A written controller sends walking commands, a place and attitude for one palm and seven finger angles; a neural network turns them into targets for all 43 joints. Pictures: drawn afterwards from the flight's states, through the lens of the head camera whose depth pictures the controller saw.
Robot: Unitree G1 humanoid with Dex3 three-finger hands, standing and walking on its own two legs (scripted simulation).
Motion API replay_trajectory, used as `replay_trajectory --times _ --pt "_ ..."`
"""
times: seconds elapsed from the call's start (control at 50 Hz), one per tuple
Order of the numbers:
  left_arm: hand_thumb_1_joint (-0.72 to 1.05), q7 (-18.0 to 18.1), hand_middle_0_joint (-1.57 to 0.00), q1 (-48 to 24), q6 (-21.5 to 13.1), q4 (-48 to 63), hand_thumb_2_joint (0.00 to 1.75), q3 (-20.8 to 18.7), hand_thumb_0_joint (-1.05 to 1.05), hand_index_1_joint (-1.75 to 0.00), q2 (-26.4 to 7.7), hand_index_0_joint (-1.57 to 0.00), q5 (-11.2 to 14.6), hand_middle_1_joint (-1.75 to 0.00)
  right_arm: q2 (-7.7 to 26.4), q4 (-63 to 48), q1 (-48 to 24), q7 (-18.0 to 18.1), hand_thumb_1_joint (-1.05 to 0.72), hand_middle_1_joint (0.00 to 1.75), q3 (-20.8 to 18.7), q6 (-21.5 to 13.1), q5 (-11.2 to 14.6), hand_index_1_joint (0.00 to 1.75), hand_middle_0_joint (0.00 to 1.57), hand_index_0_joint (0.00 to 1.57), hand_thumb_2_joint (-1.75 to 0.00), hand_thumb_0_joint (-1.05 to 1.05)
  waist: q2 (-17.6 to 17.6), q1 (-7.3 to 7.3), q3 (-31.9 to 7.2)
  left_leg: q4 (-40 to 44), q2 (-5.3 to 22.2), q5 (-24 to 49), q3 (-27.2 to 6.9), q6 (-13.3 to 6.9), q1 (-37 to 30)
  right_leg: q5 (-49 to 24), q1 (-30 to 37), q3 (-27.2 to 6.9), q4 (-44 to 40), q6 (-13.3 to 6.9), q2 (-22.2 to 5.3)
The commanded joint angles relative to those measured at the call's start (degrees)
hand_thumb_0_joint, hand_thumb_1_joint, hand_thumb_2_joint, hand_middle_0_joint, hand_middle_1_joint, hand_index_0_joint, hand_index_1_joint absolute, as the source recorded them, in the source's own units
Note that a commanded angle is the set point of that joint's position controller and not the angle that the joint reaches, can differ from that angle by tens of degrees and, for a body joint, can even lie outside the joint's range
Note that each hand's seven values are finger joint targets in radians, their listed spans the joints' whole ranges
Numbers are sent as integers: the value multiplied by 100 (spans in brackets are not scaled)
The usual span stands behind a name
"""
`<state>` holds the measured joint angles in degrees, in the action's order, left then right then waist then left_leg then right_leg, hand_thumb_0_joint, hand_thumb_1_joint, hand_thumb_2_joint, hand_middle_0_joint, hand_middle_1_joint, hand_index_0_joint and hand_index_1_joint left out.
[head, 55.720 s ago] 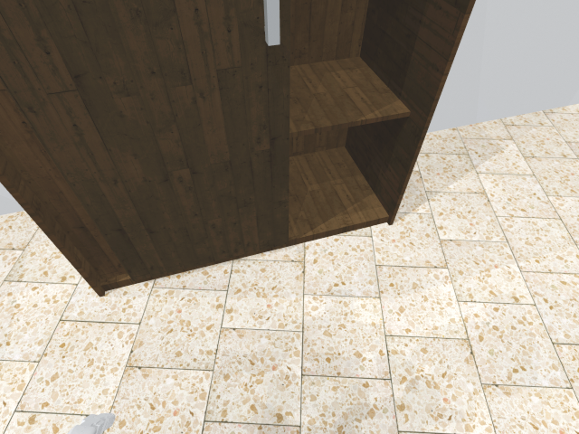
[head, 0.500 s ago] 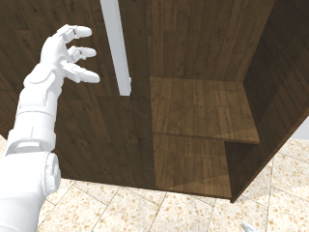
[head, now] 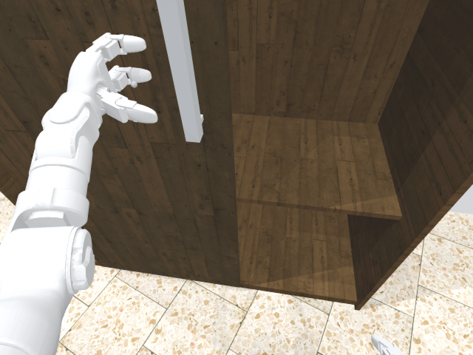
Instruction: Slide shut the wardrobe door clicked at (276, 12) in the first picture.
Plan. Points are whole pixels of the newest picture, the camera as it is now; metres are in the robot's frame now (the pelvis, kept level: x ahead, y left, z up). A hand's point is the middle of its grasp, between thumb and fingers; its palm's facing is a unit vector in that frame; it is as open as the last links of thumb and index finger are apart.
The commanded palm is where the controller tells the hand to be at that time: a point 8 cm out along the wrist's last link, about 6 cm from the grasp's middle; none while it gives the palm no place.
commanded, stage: move the hooked fingers beside the handle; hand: left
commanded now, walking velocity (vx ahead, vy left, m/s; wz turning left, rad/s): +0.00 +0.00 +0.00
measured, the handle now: (185, 58) +0.48 +0.11 +0.27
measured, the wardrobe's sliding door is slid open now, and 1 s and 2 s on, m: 0.48 0.47 0.47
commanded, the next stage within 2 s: feel for the door with the fingertips in 0.26 s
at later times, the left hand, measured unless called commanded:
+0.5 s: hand (134, 84) +0.45 +0.19 +0.25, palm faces +0.00 -1.00 -0.06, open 14.0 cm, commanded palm +0.44 +0.19 +0.24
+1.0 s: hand (149, 86) +0.44 +0.16 +0.25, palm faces +0.02 -1.00 -0.08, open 14.0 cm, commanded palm +0.44 +0.17 +0.24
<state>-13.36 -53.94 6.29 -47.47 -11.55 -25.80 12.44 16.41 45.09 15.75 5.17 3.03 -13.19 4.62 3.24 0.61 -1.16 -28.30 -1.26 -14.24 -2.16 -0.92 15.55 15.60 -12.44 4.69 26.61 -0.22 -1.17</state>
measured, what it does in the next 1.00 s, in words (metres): stands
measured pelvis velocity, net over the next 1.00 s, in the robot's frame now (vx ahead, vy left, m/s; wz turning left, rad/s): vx -0.01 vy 0.01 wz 0.01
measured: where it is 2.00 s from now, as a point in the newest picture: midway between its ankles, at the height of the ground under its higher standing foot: outside the picture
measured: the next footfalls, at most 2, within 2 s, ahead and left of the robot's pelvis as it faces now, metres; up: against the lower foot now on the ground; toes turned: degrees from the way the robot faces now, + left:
none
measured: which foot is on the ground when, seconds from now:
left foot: down 0.00-1.00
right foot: down 0.00-1.00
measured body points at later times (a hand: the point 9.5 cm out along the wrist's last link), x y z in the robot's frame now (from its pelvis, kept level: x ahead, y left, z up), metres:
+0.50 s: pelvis +0.00 +0.01 +0.00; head +0.01 -0.01 +0.45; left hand +0.44 +0.24 +0.25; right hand +0.12 -0.24 -0.11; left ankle +0.01 +0.11 -0.74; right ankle -0.02 -0.12 -0.74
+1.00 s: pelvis -0.01 +0.01 +0.00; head +0.00 -0.01 +0.45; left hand +0.43 +0.22 +0.25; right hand +0.14 -0.23 -0.12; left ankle +0.01 +0.11 -0.74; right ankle -0.02 -0.12 -0.74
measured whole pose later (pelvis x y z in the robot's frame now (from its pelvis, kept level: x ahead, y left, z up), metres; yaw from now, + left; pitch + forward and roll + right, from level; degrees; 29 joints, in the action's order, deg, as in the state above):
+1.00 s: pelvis -0.01 +0.01 +0.00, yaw +1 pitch +1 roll +0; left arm -6.0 -56.8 6.9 -47.5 -6.2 -19.7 11.5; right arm 14.3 46.9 13.5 5.0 3.9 -15.0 3.8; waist 2.8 2.1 -0.9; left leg -28.6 -2.6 -13.8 -2.5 -1.4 15.7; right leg 16.1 -12.9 5.0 28.2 0.4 -2.5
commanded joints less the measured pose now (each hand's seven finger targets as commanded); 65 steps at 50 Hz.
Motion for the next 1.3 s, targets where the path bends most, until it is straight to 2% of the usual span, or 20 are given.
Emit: replay_trajectory --times 0.0,0.08,0.26,0.3,0.36,0.38,0.42,0.46,0.5,0.58,0.7,0.78,0.88,0.94,0.98,1.06,1.12,1.18,1.24,1.28 --pt "-50 -236 -30 -3351 -310 1328 30 80 0 -120 -301 -30 164 -120 745 -693 -195 23 -90 30 -250 -278 -11 30 20 20 -90 0 -134 -618 -1599 253 123 911 -212 -142 -1454 -1075 -527 -235 -406 -147 121" --pt "-50 -252 -30 -3427 -315 1363 30 312 0 -120 -26 -30 175 -120 726 -687 -221 23 -90 30 -240 -277 -1 30 20 20 -90 0 -79 -674 -1485 248 127 903 -199 -144 -1431 -1079 -585 -223 -394 -142 113" --pt "-50 -258 -30 -3150 -270 1176 30 176 0 -120 -221 -30 121 -120 738 -694 -202 19 -90 30 -251 -212 -5 30 20 20 -90 0 -137 -604 -1438 226 147 943 -182 -133 -1304 -1055 -535 -215 -366 -154 93" --pt "-50 -246 -30 -3284 -286 1429 30 288 0 -120 -38 -30 126 -120 713 -748 -226 3 -90 30 -257 -239 -2 30 20 20 -90 0 44 -638 -1568 235 145 1001 -208 -124 -1475 -1095 -609 -212 -343 -152 103" --pt "-50 -221 -30 -3181 -251 1452 30 388 0 -120 91 -30 138 -120 701 -743 -236 -1 -90 30 -264 -216 -2 30 20 20 -90 0 -34 -619 -1542 227 177 1082 -235 -105 -1485 -1098 -605 -182 -320 -162 101" --pt "-50 -193 -30 -3278 -237 1610 30 429 0 -120 196 -30 156 -120 686 -766 -256 -7 -90 30 -263 -229 -1 30 20 20 -90 0 153 -637 -1592 223 175 1093 -244 -96 -1588 -1110 -681 -191 -315 -157 107" --pt "-50 -143 -30 -3303 -184 1680 30 637 0 -120 530 -30 185 -120 652 -745 -287 -14 -90 30 -264 -268 6 30 20 20 -90 0 29 -687 -1544 243 199 1025 -314 -74 -1653 -1036 -799 -159 -294 -145 121" --pt "-50 -51 -30 -3314 -141 1546 30 645 0 -120 554 -30 198 -120 668 -648 -274 7 -90 30 -262 -254 -1 30 20 20 -90 0 -104 -685 -1398 275 203 900 -308 -83 -1547 -951 -802 -152 -312 -154 114" --pt "-50 0 -30 -3479 -156 1933 30 762 0 -120 734 -30 176 -120 638 -706 -321 -20 -90 30 -265 -318 -6 30 20 20 -90 0 130 -679 -1691 262 193 1025 -363 -54 -1789 -1003 -820 -161 -258 -165 115" --pt "-50 135 -30 -3555 -92 1799 30 871 0 -120 923 -30 182 -120 621 -585 -356 -1 -90 30 -234 -307 -14 30 20 20 -90 0 20 -705 -1428 320 203 764 -381 -30 -1606 -863 -885 -139 -255 -161 109" --pt "-50 283 -30 -3707 -141 2144 30 1235 0 -120 1455 -30 153 -120 538 -571 -426 -28 -90 30 -226 -414 -32 30 20 20 -90 0 107 -730 -1750 273 224 1078 -459 14 -1974 -1005 -924 -135 -171 -166 107" --pt "-50 408 -30 -3850 -114 1596 30 816 0 -120 976 -30 187 -120 590 -424 -380 23 -90 30 -180 -352 -65 30 20 20 -90 0 -276 -692 -1413 367 185 636 -385 -16 -1516 -790 -827 -143 -248 -156 103" --pt "-50 395 -30 -4098 -315 1564 30 970 0 -120 1099 -30 88 -120 553 -427 -348 21 -90 30 -177 -403 -70 30 20 20 -90 0 -13 -761 -1483 313 182 732 -340 -27 -1674 -837 -876 -171 -244 -162 90" --pt "-50 317 -30 -4087 -376 1439 30 917 0 -120 1058 -30 160 -120 565 -450 -342 23 -90 30 -176 -444 -64 30 20 20 -90 0 -190 -738 -1598 300 174 775 -351 -39 -1700 -876 -808 -184 -245 -160 97" --pt "-50 302 -30 -4271 -471 1571 30 912 0 -120 999 -30 155 -120 579 -432 -314 20 -90 30 -174 -470 -80 30 20 20 -90 0 67 -751 -1615 288 155 793 -338 -26 -1728 -901 -785 -188 -251 -174 92" --pt "-50 274 -30 -4087 -539 1351 30 943 0 -120 1045 -30 207 -120 582 -378 -288 27 -90 30 -177 -513 -61 30 20 20 -90 0 -185 -758 -1502 323 181 610 -338 -39 -1629 -771 -796 -185 -289 -155 96" --pt "-50 286 -30 -4209 -599 1378 30 898 0 -120 990 -30 226 -120 601 -344 -263 29 -90 30 -184 -590 -49 30 20 20 -90 0 -179 -778 -1492 353 165 440 -327 -56 -1603 -689 -828 -202 -314 -141 103" --pt "-50 292 -30 -4282 -662 1517 30 925 0 -120 954 -30 180 -120 609 -324 -233 24 -90 30 -196 -631 -53 30 20 20 -90 0 82 -782 -1598 308 151 584 -290 -50 -1695 -784 -800 -214 -322 -148 100" --pt "-50 263 -30 -4116 -633 1376 30 835 0 -120 858 -30 227 -120 629 -314 -212 33 -90 30 -201 -664 -43 30 20 20 -90 0 -226 -756 -1588 340 158 514 -300 -67 -1603 -741 -751 -218 -339 -132 114" --pt "-50 240 -30 -4142 -685 1531 30 795 0 -120 763 -30 221 -120 644 -332 -237 21 -90 30 -208 -667 -42 30 20 20 -90 0 -126 -734 -1598 343 139 495 -267 -80 -1594 -735 -687 -233 -368 -137 106"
